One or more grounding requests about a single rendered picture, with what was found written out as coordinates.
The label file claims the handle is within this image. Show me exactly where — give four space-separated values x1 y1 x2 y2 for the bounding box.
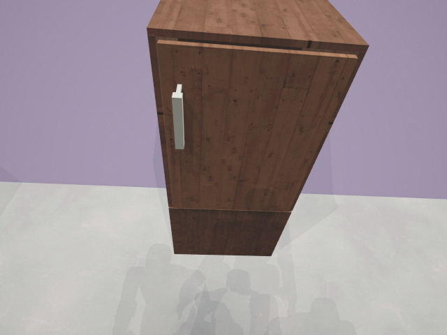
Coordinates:
172 84 184 149

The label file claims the cupboard door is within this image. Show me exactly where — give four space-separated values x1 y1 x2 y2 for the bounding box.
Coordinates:
157 40 358 211

